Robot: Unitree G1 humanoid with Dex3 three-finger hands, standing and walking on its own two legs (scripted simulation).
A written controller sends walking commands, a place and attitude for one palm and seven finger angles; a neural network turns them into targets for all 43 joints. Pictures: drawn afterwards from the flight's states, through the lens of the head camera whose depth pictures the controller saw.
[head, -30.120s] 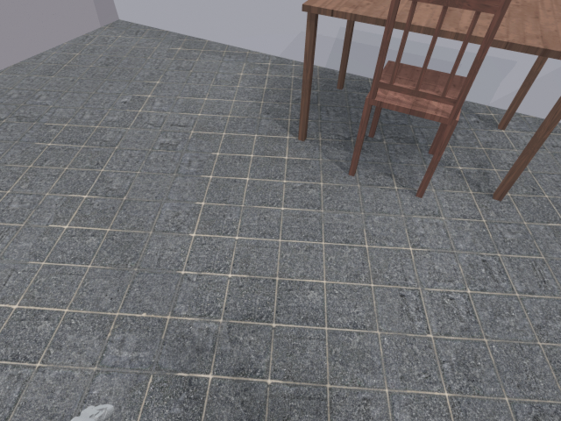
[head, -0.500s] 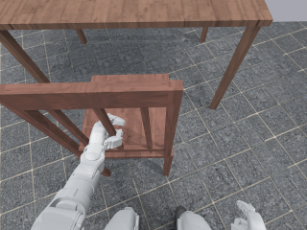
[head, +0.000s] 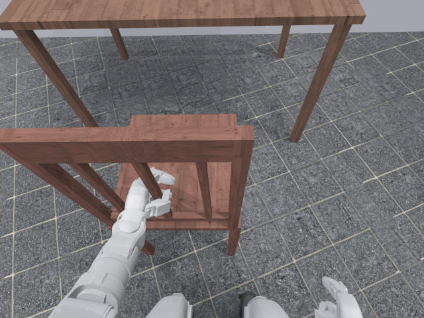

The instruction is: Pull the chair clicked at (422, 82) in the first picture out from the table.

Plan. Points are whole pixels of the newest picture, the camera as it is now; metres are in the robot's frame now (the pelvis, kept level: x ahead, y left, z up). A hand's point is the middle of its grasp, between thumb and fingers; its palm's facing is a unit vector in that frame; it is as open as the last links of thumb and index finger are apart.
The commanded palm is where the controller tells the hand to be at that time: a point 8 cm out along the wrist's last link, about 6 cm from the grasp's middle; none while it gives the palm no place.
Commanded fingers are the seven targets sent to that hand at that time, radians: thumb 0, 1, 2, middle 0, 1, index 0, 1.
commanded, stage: step backward, pulling the chair out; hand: left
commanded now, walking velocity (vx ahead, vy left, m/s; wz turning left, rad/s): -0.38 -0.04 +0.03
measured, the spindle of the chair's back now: (156, 192) +0.36 +0.14 -0.06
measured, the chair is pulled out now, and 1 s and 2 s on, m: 0.45 0.67 0.67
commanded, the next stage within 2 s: stop walking, hand still on the chair in 0.34 s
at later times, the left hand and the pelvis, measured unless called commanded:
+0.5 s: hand (153, 270) +0.20 +0.12 -0.07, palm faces -0.08 -0.98 -0.20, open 5.0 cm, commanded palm +0.19 +0.18 -0.05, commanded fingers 0.00 0.90 0.90 -0.50 -1.45 -0.50 -1.45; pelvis -0.14 +0.02 -0.01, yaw +0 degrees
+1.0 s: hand out of the picture +0.12 +0.14 -0.07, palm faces -0.10 -0.98 -0.18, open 5.0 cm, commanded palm +0.10 +0.19 -0.05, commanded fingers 0.00 0.90 0.90 -0.50 -1.45 -0.50 -1.45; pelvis -0.15 +0.03 +0.00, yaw -2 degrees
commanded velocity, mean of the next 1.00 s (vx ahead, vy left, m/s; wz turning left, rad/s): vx -0.05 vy -0.04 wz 0.01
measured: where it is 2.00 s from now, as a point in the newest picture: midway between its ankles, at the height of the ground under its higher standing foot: outside the picture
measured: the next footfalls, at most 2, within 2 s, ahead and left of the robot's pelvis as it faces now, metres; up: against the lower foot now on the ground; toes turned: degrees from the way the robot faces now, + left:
left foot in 0.08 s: +0.00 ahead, +0.16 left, +0.00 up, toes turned +1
right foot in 0.28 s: -0.04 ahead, -0.11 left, +0.00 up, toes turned -3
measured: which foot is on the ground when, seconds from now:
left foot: up 0.00-0.06, down 0.08-0.32, up 0.34-0.48, down 0.50-1.00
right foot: down 0.00-0.12, up 0.14-0.26, down 0.28-1.00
